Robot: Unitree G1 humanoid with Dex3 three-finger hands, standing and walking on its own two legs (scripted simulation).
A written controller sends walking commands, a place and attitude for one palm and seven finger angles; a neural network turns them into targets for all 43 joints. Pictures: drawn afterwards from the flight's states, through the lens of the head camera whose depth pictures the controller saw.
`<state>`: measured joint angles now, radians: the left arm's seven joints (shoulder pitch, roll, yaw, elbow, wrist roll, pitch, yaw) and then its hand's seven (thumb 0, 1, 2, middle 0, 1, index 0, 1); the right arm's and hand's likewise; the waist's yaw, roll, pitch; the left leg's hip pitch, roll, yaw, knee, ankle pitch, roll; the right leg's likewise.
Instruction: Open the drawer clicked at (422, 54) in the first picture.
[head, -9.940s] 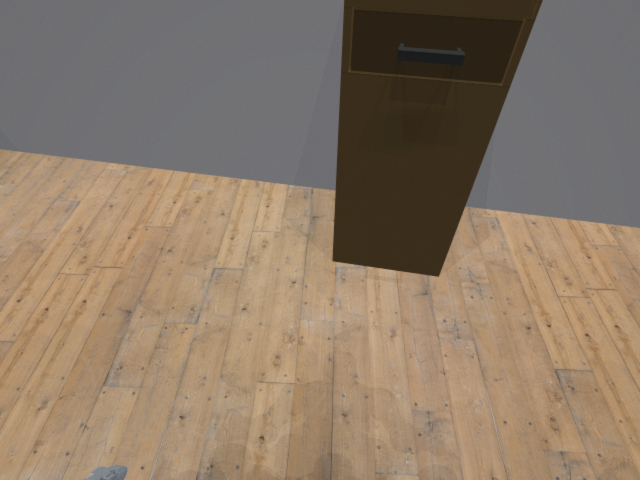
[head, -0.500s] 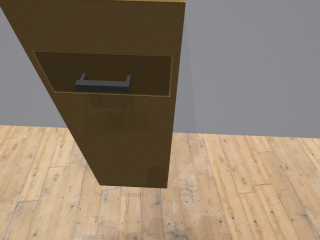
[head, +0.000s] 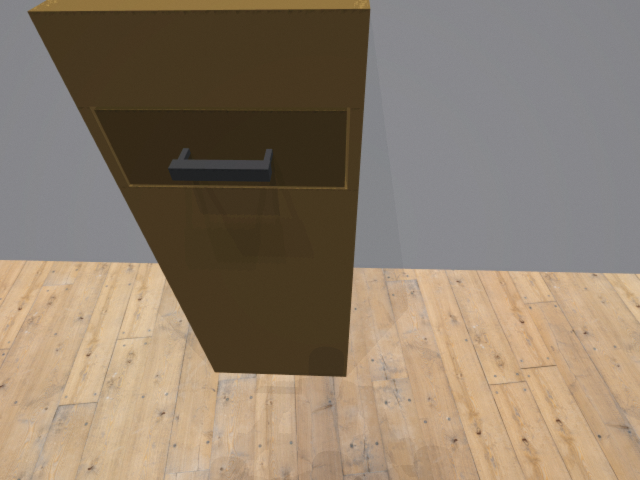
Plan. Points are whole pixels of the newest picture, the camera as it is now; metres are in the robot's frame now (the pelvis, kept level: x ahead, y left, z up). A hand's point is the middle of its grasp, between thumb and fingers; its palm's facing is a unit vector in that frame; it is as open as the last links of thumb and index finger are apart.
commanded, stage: come to a stop and stand still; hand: left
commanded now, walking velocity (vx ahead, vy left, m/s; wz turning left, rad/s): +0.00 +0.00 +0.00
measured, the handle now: (224, 162) +0.55 +0.19 +0.11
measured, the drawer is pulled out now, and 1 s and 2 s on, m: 0.00 0.00 0.00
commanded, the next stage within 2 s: look again from close up in 0.22 s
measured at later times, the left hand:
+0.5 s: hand out of the picture +0.02 +0.15 -0.17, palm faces +0.02 -0.98 -0.22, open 7.3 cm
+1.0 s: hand out of the picture +0.10 +0.16 -0.12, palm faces -0.03 -0.91 -0.41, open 7.3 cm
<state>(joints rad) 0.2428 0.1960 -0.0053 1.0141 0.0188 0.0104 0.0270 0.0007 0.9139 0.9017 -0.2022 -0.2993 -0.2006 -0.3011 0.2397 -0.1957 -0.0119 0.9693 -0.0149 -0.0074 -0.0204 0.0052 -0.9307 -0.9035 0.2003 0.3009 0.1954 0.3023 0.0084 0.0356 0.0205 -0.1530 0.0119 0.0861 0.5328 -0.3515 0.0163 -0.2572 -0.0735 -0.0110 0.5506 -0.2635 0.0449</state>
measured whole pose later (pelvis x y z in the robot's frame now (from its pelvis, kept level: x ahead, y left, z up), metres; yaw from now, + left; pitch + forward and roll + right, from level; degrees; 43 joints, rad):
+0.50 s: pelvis +0.01 -0.03 +0.00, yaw +0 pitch -1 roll +1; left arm 0.26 0.15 -0.01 1.10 0.02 -0.01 0.02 0.00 0.92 0.90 -0.20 -0.30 -0.20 -0.30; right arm 0.31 -0.17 0.01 1.11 -0.01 -0.01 -0.03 0.01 -0.91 -0.90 0.20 0.30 0.19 0.30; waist 0.00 0.03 0.05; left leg -0.12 0.04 0.07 0.47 -0.33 -0.03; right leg -0.25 -0.04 -0.04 0.54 -0.28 0.01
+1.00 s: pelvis +0.02 -0.03 +0.00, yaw +0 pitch +0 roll +1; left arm 0.43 0.20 -0.06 0.46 0.15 0.07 0.13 0.02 0.92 0.89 -0.21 -0.31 -0.21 -0.31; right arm 0.33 -0.19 -0.01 0.97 0.03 -0.17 -0.08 0.02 -0.92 -0.90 0.20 0.30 0.20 0.30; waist 0.04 0.02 0.03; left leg -0.15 0.05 0.07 0.49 -0.35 -0.04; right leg -0.27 -0.04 -0.03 0.57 -0.30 0.00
